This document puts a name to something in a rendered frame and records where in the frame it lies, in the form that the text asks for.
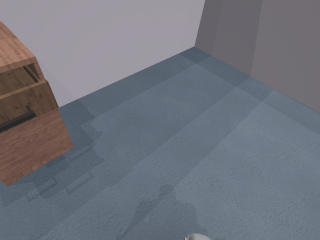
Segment drawer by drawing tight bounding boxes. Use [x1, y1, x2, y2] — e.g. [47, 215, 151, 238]
[0, 65, 59, 134]

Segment handle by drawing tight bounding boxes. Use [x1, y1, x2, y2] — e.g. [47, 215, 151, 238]
[0, 105, 36, 133]

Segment cabinet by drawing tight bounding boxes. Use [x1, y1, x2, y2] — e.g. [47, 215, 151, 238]
[0, 21, 74, 186]

